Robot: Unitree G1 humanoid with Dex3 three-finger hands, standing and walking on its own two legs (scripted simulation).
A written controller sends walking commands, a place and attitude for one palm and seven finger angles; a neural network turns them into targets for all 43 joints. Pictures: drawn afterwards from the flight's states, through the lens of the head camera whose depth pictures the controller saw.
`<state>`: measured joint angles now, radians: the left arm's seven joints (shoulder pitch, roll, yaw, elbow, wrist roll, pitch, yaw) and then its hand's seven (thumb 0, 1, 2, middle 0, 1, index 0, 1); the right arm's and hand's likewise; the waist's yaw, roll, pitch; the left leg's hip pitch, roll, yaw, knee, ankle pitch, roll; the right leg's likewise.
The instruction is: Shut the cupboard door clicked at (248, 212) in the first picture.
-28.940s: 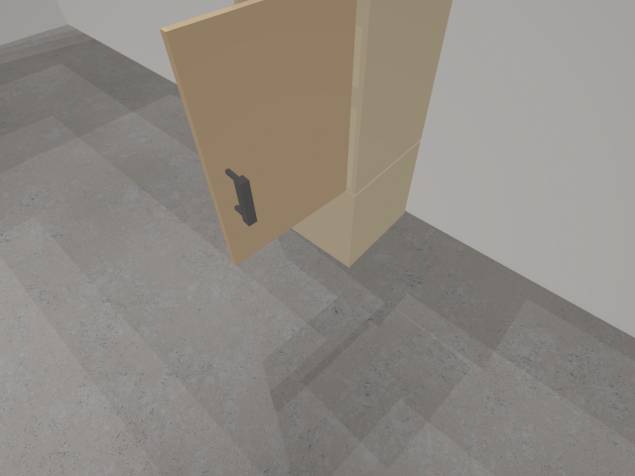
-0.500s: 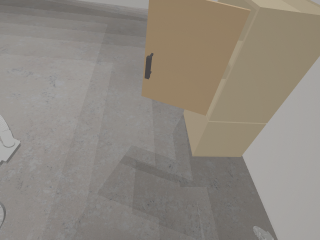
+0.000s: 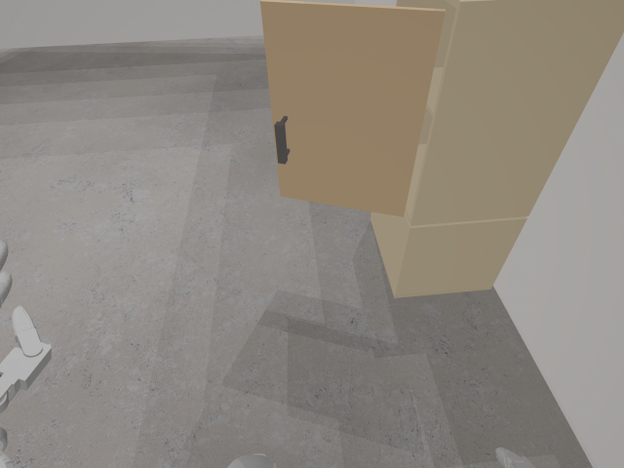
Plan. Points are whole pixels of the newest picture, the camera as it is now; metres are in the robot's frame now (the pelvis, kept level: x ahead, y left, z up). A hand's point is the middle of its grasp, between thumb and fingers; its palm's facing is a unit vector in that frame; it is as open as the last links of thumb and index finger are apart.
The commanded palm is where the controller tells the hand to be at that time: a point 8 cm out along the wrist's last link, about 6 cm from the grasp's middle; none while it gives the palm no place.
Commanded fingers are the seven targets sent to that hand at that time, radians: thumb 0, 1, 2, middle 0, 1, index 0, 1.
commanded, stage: stop stepping back and stand still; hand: left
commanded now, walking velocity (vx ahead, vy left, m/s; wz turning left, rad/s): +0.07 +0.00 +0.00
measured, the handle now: (283, 139) +1.00 +0.18 -0.10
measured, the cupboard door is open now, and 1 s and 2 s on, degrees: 69 69 69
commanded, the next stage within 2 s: let the arm hang, fingers relaxed in 0.72 s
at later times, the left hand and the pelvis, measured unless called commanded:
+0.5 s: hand (86, 286) +0.26 +0.28 +0.14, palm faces +0.40 -0.76 -0.52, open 7.4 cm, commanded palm +0.21 +0.32 +0.18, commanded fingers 0.00 0.90 0.90 -0.20 -0.30 -0.20 -0.30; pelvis +0.07 +0.02 -0.01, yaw -1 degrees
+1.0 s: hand (156, 415) +0.21 +0.25 -0.08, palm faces +0.02 -0.92 -0.39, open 7.4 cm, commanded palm none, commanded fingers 0.00 0.90 0.90 -0.20 -0.30 -0.20 -0.30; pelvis +0.03 +0.03 -0.01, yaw +0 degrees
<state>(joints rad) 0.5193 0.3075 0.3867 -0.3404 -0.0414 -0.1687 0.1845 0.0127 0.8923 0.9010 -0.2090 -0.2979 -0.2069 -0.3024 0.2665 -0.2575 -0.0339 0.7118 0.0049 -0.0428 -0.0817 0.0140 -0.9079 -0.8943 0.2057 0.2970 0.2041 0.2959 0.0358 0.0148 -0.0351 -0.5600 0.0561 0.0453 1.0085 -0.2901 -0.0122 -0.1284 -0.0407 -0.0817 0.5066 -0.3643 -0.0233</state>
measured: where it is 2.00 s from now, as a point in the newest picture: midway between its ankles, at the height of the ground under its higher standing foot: outside the picture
